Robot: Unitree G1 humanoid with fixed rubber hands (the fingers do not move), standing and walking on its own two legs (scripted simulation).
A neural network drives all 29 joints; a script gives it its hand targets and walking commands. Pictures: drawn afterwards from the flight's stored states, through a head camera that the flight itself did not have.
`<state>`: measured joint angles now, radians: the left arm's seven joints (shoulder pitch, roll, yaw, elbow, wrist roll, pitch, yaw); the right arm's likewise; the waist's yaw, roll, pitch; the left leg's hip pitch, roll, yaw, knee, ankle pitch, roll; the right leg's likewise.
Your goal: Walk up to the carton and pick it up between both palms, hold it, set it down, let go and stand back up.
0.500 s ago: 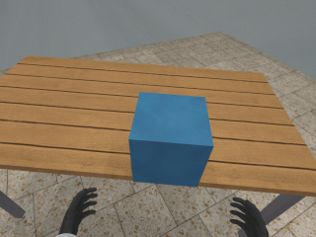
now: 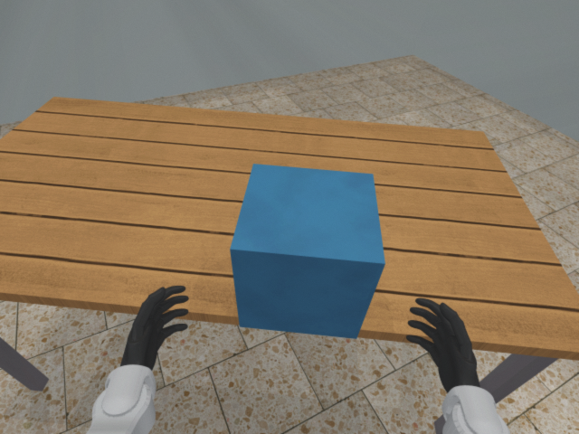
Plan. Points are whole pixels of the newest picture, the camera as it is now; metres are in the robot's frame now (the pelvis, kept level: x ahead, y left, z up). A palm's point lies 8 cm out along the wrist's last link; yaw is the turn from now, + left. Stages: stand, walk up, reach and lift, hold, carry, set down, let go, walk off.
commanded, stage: reach and lift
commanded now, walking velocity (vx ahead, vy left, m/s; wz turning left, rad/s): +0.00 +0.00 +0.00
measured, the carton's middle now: (305, 251) +0.42 +0.01 +0.01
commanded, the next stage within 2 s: none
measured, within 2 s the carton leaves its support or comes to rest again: neither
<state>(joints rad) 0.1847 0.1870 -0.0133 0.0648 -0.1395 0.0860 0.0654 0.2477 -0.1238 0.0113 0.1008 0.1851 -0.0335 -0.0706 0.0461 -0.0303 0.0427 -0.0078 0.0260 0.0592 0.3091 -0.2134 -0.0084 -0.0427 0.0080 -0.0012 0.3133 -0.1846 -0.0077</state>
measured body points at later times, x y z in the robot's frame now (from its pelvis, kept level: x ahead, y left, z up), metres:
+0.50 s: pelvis +0.00 +0.00 +0.00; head +0.01 +0.01 +0.45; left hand +0.31 +0.22 +0.08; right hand +0.31 -0.19 +0.08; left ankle -0.02 +0.12 -0.75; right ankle +0.00 -0.12 -0.75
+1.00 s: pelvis -0.01 +0.00 +0.00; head +0.01 +0.01 +0.45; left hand +0.38 +0.22 +0.14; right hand +0.39 -0.18 +0.12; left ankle -0.02 +0.12 -0.75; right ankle +0.00 -0.12 -0.75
